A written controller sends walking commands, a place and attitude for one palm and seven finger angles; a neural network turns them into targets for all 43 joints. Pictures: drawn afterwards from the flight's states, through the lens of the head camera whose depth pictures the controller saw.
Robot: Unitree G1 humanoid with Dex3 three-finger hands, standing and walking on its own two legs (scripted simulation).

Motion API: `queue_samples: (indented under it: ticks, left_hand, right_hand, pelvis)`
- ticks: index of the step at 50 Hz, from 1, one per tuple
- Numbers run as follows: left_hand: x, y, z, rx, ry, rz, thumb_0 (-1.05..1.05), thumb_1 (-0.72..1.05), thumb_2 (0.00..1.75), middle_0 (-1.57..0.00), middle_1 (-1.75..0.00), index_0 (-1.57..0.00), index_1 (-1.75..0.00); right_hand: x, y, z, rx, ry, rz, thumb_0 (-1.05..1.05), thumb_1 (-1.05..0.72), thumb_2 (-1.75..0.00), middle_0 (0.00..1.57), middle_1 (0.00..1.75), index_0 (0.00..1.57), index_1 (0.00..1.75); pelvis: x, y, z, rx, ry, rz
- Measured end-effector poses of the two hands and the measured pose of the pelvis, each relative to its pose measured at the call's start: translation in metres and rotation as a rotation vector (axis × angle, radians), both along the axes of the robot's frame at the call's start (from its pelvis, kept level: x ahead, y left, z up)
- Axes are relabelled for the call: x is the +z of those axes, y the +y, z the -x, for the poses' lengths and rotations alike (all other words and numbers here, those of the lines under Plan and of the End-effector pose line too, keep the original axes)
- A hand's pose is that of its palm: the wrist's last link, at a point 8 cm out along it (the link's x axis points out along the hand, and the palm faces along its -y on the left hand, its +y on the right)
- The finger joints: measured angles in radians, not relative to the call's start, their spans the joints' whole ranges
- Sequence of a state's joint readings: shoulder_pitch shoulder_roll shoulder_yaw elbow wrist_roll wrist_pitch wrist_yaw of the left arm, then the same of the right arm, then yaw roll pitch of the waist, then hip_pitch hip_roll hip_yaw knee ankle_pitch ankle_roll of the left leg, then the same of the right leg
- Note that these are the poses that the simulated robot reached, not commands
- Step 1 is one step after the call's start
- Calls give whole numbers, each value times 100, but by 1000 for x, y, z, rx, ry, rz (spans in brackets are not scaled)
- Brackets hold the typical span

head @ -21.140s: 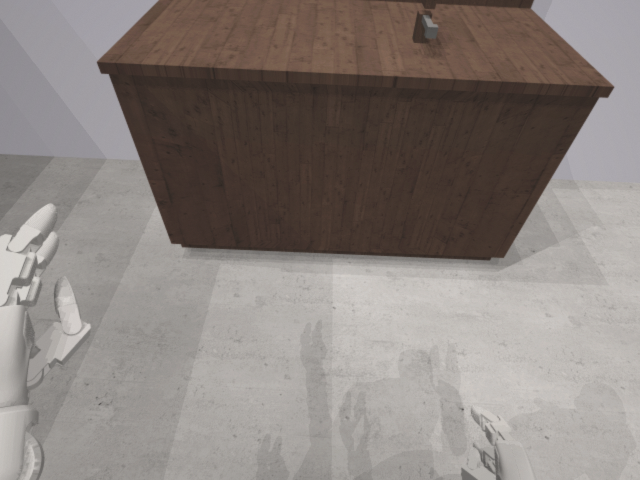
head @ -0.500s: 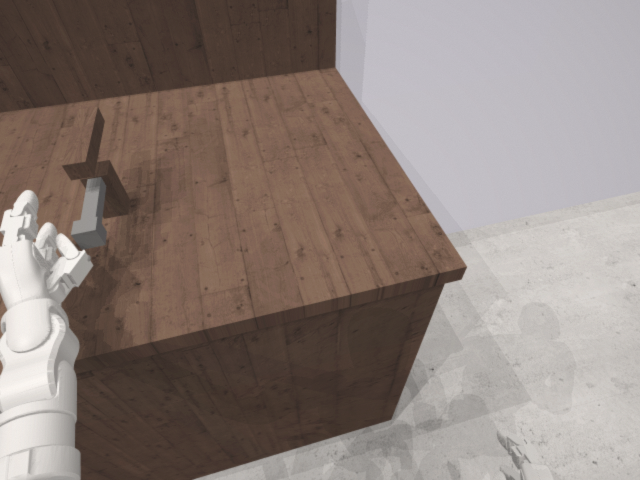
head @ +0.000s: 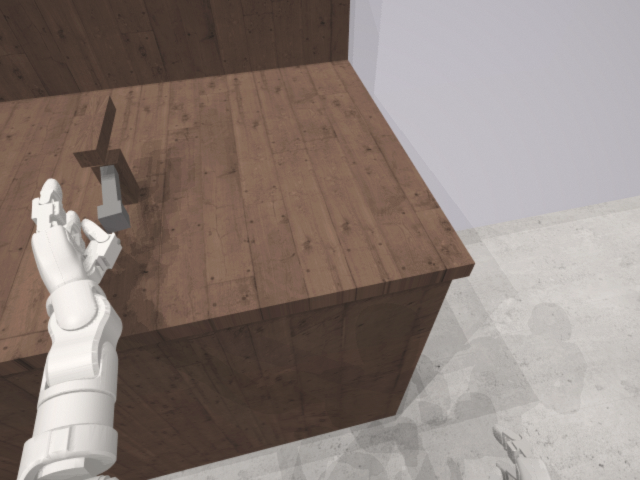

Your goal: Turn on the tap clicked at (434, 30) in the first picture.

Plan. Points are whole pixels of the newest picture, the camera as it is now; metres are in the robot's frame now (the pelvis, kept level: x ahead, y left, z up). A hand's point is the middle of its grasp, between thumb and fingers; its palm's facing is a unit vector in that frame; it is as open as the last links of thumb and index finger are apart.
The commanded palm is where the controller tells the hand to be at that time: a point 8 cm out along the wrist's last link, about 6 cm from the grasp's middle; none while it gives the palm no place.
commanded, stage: push the lever round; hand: left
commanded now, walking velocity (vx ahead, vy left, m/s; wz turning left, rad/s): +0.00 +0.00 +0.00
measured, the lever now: (114, 217) +0.39 +0.30 +0.13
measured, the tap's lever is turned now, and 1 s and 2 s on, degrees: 10 47 67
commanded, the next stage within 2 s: none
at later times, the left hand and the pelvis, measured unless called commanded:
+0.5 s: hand (157, 224) +0.39 +0.24 +0.12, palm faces +0.68 -0.73 -0.06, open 7.6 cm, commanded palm +0.34 +0.27 +0.12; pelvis +0.00 +0.00 +0.00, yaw -1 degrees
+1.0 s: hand (182, 210) +0.41 +0.22 +0.12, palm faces +0.75 -0.66 -0.06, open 7.6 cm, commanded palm +0.36 +0.24 +0.12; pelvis +0.01 +0.00 +0.00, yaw -1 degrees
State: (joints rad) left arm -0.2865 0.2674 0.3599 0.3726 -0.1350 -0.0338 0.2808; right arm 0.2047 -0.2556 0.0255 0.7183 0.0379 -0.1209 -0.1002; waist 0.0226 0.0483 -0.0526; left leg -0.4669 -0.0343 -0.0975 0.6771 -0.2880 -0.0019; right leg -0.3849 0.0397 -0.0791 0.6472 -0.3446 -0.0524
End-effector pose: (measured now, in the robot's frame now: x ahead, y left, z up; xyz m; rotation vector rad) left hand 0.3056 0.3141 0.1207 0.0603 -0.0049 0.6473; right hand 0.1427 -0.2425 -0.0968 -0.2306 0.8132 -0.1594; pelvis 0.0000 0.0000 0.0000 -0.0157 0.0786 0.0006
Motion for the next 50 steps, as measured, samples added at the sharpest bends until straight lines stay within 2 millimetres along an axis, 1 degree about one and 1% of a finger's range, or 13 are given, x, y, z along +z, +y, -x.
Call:
queue_samples:
  ticks: [9,18,30,39,50]
  left_hand:
    - [0,-21,-10,22,1,4,-2,93,94,-15,-15,-15,-15]
    - [1,-39,-20,64,8,6,-2,94,93,-15,-15,-15,-15]
    - [1,-51,-30,129,25,14,-1,93,92,-15,-15,-15,-15]
    - [2,-61,-33,164,24,21,1,96,92,-15,-15,-15,-15]
    - [2,-76,-53,199,58,41,-2,94,93,-15,-15,-15,-15]
  right_hand:
    - [0,5,-4,8,-7,-16,1,-90,-90,20,30,20,30]
    - [0,2,-1,-8,1,-21,1,-90,-90,20,30,20,30]
    - [-2,-7,6,-37,44,-13,1,-91,-90,20,30,20,30]
    - [-4,-6,5,-29,62,-19,1,-91,-90,20,30,20,30]
    - [-6,0,-1,-15,74,-36,1,-91,-90,20,30,20,30]
  pelvis:
    - [0,0,0,-3,-1,-2]
    - [-1,0,-1,-12,-2,-4]
    - [0,-2,-5,-18,2,-5]
    - [1,-2,-7,-15,3,-5]
    - [1,-4,-9,-13,21,-6]
